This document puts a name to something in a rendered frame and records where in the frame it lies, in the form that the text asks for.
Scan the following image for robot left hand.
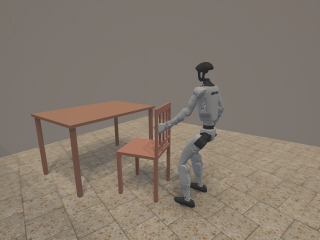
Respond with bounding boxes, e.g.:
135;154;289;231
153;123;167;135

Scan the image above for table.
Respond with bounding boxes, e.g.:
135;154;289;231
31;101;155;198

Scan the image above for robot right forearm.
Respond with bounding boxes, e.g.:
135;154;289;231
212;111;223;127

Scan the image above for chair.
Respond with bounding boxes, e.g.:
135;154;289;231
116;102;171;203

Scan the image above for robot left upper arm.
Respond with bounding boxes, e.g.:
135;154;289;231
185;87;206;117

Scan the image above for robot left forearm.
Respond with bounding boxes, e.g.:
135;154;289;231
164;108;188;129

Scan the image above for robot shin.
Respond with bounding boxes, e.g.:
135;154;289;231
177;165;191;202
191;154;203;187

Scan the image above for right robot shin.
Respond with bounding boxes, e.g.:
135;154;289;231
191;154;203;187

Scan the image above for left robot shin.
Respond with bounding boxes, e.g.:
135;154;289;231
177;165;191;202

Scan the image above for robot right upper arm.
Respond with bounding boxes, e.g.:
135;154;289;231
215;85;225;113

